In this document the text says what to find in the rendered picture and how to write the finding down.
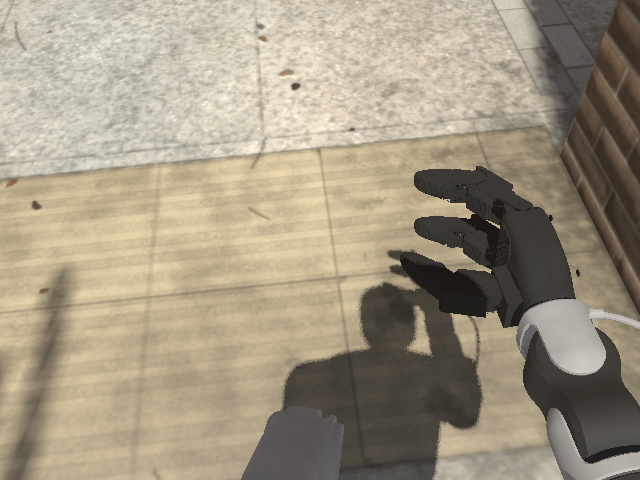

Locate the right robot hand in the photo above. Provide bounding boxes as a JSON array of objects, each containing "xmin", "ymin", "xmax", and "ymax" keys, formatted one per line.
[{"xmin": 400, "ymin": 166, "xmax": 580, "ymax": 328}]

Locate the robot left thigh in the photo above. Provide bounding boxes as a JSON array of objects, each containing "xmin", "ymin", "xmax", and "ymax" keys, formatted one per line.
[{"xmin": 241, "ymin": 405, "xmax": 344, "ymax": 480}]

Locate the robot right forearm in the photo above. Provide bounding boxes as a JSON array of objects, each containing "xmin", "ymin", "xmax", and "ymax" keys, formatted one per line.
[{"xmin": 516, "ymin": 299, "xmax": 640, "ymax": 480}]

